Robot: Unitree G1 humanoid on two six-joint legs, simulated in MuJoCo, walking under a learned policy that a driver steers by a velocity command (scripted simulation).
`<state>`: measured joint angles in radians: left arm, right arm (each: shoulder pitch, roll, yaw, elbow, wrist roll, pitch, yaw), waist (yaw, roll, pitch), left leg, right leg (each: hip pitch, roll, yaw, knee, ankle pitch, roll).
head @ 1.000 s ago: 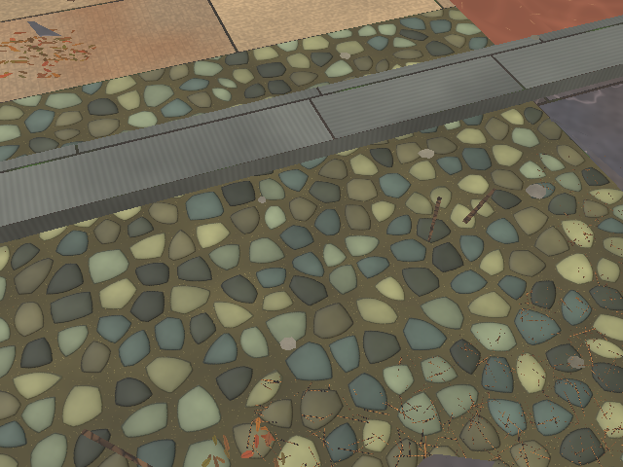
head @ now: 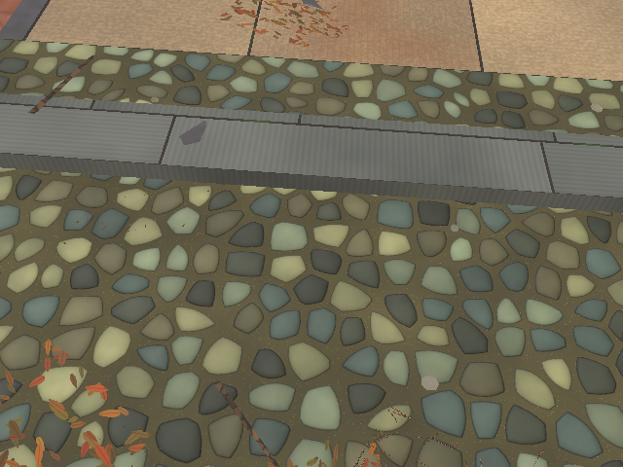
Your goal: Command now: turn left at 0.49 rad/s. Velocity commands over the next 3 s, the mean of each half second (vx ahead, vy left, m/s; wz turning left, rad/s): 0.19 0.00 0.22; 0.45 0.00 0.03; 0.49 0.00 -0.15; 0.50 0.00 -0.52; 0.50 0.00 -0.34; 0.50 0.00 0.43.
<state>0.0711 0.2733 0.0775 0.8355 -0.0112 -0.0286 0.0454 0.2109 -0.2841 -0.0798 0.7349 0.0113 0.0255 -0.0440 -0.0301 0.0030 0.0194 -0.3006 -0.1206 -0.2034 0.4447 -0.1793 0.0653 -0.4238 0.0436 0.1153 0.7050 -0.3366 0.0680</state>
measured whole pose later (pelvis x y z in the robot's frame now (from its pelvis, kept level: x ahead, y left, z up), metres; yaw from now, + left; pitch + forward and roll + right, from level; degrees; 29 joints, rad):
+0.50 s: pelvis +0.06 +0.01 +0.00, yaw +5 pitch +2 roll +0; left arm 0.35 0.28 0.05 0.86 -0.03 -0.05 0.00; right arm 0.17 -0.27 -0.05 0.72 0.03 -0.06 0.01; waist 0.07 0.00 -0.02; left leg -0.29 0.01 0.01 0.47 -0.24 0.02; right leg -0.13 -0.01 0.06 0.38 -0.29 0.00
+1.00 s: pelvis +0.29 +0.01 -0.03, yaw +5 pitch +3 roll +0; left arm -0.01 0.26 0.02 0.66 -0.01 -0.10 -0.05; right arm 0.47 -0.29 -0.05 0.86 0.01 -0.04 -0.01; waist -0.08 -0.01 0.04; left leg 0.09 0.01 0.00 0.43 -0.50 0.01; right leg -0.53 0.01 -0.05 0.54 -0.05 -0.09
